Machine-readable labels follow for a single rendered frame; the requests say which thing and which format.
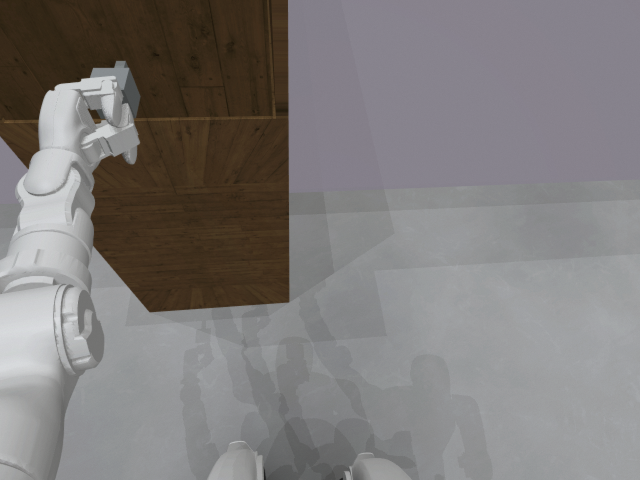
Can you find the robot right shin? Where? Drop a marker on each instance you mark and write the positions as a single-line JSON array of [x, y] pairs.
[[363, 456]]

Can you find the cabinet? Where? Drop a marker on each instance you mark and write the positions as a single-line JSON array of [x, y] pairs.
[[201, 219]]

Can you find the left robot upper arm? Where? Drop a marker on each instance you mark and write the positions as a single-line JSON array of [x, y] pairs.
[[49, 336]]

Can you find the robot right thigh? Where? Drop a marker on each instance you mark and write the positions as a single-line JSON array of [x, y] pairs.
[[375, 469]]

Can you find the left robot forearm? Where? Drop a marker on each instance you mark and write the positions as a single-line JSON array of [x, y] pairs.
[[53, 240]]

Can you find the drawer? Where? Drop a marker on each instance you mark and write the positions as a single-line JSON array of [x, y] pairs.
[[188, 58]]

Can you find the left robot hand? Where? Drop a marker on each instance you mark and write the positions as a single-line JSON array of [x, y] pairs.
[[65, 122]]

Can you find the handle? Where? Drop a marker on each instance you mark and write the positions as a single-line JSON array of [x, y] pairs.
[[126, 83]]

